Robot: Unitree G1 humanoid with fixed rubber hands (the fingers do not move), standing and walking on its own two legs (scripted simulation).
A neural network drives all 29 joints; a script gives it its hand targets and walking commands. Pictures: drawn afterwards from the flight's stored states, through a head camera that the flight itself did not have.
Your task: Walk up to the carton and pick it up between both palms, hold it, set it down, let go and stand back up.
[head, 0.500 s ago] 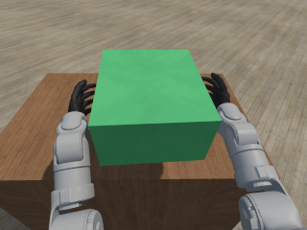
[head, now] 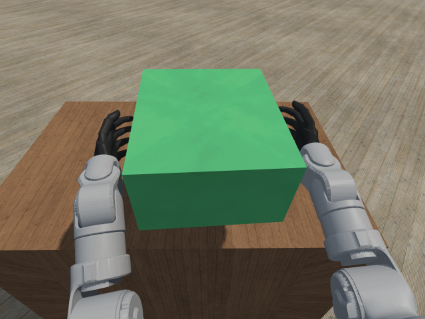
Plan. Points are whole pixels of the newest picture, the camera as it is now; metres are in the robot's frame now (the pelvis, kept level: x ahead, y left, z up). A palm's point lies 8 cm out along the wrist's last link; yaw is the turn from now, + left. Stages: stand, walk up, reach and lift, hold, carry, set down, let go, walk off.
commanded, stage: hold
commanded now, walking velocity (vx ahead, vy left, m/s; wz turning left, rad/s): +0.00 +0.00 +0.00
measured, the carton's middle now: (207, 139) +0.41 +0.01 +0.15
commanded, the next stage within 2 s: set down in 0.66 s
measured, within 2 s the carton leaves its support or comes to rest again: neither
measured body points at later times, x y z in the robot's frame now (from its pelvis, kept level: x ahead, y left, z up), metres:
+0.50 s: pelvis +0.00 +0.00 +0.00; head -0.04 +0.02 +0.45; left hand +0.36 +0.18 +0.17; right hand +0.37 -0.17 +0.17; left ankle +0.02 +0.11 -0.75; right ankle +0.01 -0.11 -0.75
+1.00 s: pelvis +0.01 +0.00 +0.00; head -0.04 +0.02 +0.45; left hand +0.37 +0.19 +0.17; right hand +0.38 -0.16 +0.17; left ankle +0.02 +0.11 -0.75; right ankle +0.01 -0.11 -0.75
